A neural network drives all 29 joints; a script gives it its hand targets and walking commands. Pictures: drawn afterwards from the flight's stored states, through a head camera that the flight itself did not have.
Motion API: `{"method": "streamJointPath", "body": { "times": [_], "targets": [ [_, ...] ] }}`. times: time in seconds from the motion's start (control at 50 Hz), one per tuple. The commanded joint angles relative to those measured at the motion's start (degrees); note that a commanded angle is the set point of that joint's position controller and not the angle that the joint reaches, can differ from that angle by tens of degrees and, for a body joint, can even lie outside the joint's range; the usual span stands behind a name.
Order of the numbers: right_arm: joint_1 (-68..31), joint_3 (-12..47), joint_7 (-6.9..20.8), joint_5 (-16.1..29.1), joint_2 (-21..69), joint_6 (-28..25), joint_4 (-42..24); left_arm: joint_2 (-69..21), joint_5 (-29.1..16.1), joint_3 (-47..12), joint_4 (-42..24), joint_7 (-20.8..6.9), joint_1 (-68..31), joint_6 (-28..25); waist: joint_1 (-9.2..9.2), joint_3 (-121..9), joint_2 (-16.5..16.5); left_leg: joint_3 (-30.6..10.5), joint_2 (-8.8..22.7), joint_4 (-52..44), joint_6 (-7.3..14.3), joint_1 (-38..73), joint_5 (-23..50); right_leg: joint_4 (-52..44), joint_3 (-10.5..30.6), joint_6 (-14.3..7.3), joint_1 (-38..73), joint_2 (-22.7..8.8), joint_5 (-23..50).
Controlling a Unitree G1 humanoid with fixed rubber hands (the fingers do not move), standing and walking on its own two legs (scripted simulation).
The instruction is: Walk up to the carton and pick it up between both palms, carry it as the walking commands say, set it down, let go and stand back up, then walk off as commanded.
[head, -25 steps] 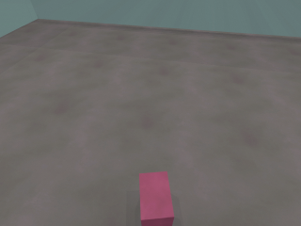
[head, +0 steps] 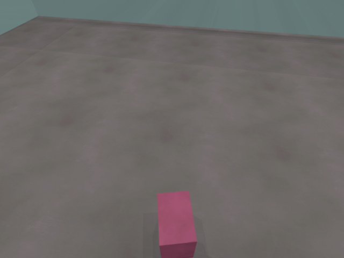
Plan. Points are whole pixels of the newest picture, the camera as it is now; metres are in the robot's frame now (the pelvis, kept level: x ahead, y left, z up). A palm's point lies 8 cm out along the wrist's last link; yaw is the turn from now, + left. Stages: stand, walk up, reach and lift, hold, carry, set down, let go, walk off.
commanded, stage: stand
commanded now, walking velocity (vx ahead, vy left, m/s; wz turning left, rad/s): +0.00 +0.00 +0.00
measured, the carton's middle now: (175, 225) +0.44 +0.00 -0.65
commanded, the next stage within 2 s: walk off in 0.10 s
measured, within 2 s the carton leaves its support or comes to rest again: neither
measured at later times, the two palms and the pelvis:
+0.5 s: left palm out of the picture +0.03 +0.30 -0.14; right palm out of the picture +0.07 -0.27 -0.13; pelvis +0.03 +0.01 -0.01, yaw +4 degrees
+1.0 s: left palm (39, 212) +0.30 +0.40 -0.12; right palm (238, 237) +0.21 -0.15 -0.11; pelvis +0.21 +0.11 +0.00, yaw +20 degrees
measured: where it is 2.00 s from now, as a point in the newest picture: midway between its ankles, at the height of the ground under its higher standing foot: (115, 201)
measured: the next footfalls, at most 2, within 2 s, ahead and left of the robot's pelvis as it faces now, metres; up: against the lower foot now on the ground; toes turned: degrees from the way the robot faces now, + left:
left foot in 0.64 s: +0.12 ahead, +0.17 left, +0.00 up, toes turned +12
right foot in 0.92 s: +0.29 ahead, -0.03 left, +0.07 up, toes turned +12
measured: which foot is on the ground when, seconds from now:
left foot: down 0.00-0.42, up 0.44-0.62, down 0.64-1.00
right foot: down 0.00-0.64, up 0.66-0.90, down 0.92-0.98, up 1.00-1.00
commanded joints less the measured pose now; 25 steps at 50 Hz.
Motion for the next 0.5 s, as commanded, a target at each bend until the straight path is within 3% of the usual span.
{"method": "streamJointPath", "body": {
  "times": [0.0,0.02,0.06,0.08,0.12,0.16,0.2,0.22,0.26,0.28,0.3,0.34,0.36,0.38,0.4,0.42,0.44,0.46,0.48],
  "targets": [
    [-2.22,-1.93,-0.42,0.08,-9.85,-0.71,-2.29,9.87,-0.11,1.91,-2.0,0.3,-1.16,-0.39,0.47,-1.01,0.89,-6.32,6.93,-3.21,0.81,-1.81,5.57,-2.63,6.0,-0.78,0.76,-8.0,8.36],
    [-1.93,-2.06,-0.42,0.06,-10.29,-0.75,-1.82,9.5,-0.23,1.76,-1.87,0.31,-1.0,-0.52,0.3,-1.67,1.86,-6.24,6.86,-3.23,0.66,-0.77,5.9,-2.15,6.13,-0.81,0.66,-7.9,8.73],
    [-1.34,-1.51,-0.27,-0.01,-8.5,-0.78,-1.94,10.58,-0.05,2.04,-1.72,0.3,-2.05,-0.54,-0.26,-1.79,-1.04,-6.48,6.98,-3.73,0.69,-0.97,5.59,-1.87,5.66,-0.6,0.87,-7.53,7.66],
    [-1.83,-1.65,-0.33,-0.04,-9.95,-0.57,-1.55,9.95,-0.37,1.69,-1.79,0.2,-1.04,-0.48,0.55,-1.19,1.74,-5.96,6.91,-3.42,0.74,-0.89,5.21,-2.13,6.03,-0.65,-0.09,-7.85,7.19],
    [-1.39,-1.65,-0.26,0.13,-8.96,-0.72,-1.28,10.53,-0.25,1.75,-1.67,0.36,-1.8,-0.5,-0.3,-1.35,0.34,-6.21,7.19,-3.44,0.78,-0.28,5.69,-2.37,6.38,-0.86,0.11,-8.13,7.91],
    [-3.25,-1.77,-0.45,0.05,-10.17,-0.65,-1.44,9.39,-0.2,1.56,-1.7,0.38,-1.15,-0.63,0.77,-1.03,0.44,-6.26,7.32,-3.4,1.11,-0.81,6.2,-2.58,5.67,-0.62,0.06,-7.79,8.25],
    [-2.03,-1.71,-0.38,0.18,-9.17,-0.7,-1.06,10.21,0.0,1.52,-1.42,0.49,-2.57,-0.66,-0.5,-0.14,-0.57,-6.26,7.35,-3.69,1.05,-0.52,6.45,-2.31,6.08,-0.77,-0.43,-7.79,8.37],
    [-1.75,-1.49,-0.39,0.08,-9.33,-0.65,-0.85,10.02,-0.31,1.7,-1.68,0.33,-2.03,-0.58,0.37,-0.97,0.33,-6.36,7.08,-3.38,1.05,-0.64,6.02,-2.51,6.15,-0.66,0.38,-7.85,7.8],
    [-2.33,-1.87,-0.45,0.11,-9.22,-0.56,-1.14,10.45,-0.39,1.72,-1.16,0.43,-1.87,-0.38,0.1,-1.09,0.36,-6.26,7.47,-3.6,0.96,-0.53,5.95,-2.71,6.06,-0.79,0.32,-8.15,7.78],
    [-0.26,-0.46,-0.07,0.11,-4.63,0.18,0.1,6.26,-0.47,0.56,0.65,0.59,1.14,0.45,-0.01,-2.29,1.39,-5.64,7.18,-3.64,1.03,-0.1,2.03,-3.17,5.54,-0.79,0.93,-7.83,4.45],
    [2.14,0.14,-0.13,-0.09,-2.86,1.11,0.9,3.81,0.0,0.11,1.18,0.54,2.3,1.24,0.14,-2.07,0.57,-5.09,6.64,-3.65,0.02,-1.89,-3.2,-3.81,5.09,0.55,1.37,-8.08,-1.73],
    [1.53,-0.56,-0.19,-0.3,-5.41,1.69,0.22,4.88,0.51,0.43,1.24,0.74,2.61,1.9,0.44,2.26,-1.02,-5.74,4.68,-1.09,0.78,-6.71,-15.46,-3.02,4.11,0.41,-1.39,-7.28,-15.88],
    [0.35,-0.3,0.2,-0.61,-3.59,1.89,-0.46,7.45,0.86,1.03,1.3,0.96,3.19,2.43,0.95,4.97,-3.62,-4.92,3.68,1.16,0.93,-9.99,-19.03,-3.52,4.97,-0.6,-2.86,-8.1,-23.42],
    [-1.64,-0.28,0.21,-0.64,-3.22,2.07,-1.53,6.72,0.72,1.26,0.95,0.94,4.0,2.4,2.05,6.06,-2.96,-4.98,2.82,4.09,0.98,-14.23,-20.72,-3.87,6.52,-1.52,-2.12,-9.21,-27.79],
    [-2.66,0.0,0.47,-0.73,-1.62,1.7,-2.74,8.0,0.8,1.71,0.93,1.23,6.11,2.39,2.87,5.89,-4.12,-4.27,2.33,7.79,0.8,-18.85,-20.61,-4.65,9.86,-2.91,0.82,-11.6,-30.32],
    [-2.01,-0.3,0.69,-1.07,-1.88,1.24,-3.45,10.94,0.77,3.1,1.56,1.51,8.41,2.21,3.35,5.06,-7.26,-0.93,0.65,14.4,0.22,-21.78,-16.79,-7.61,14.39,-4.91,4.53,-15.94,-32.13],
    [-4.06,-0.63,0.8,-1.18,-2.4,0.85,-4.79,9.82,1.06,2.99,1.61,1.53,9.61,1.65,4.32,5.22,-8.53,-0.52,2.65,22.86,-0.36,-25.03,-14.15,-10.19,19.13,-7.94,5.9,-21.29,-30.04],
    [-4.94,-1.25,1.0,-1.09,-3.27,0.36,-6.05,9.38,1.0,3.24,1.45,1.66,10.0,1.05,4.17,4.21,-7.41,-0.72,3.98,30.52,-0.75,-27.82,-16.26,-11.64,20.63,-9.78,6.05,-23.62,-28.93],
    [-4.03,-1.61,1.5,-1.23,-2.97,0.14,-6.23,8.93,0.97,3.55,1.5,1.79,9.05,0.48,2.87,3.95,-7.1,-1.09,6.23,33.86,-0.75,-29.66,-16.02,-11.86,20.23,-10.45,5.48,-24.93,-29.75]
  ]
}}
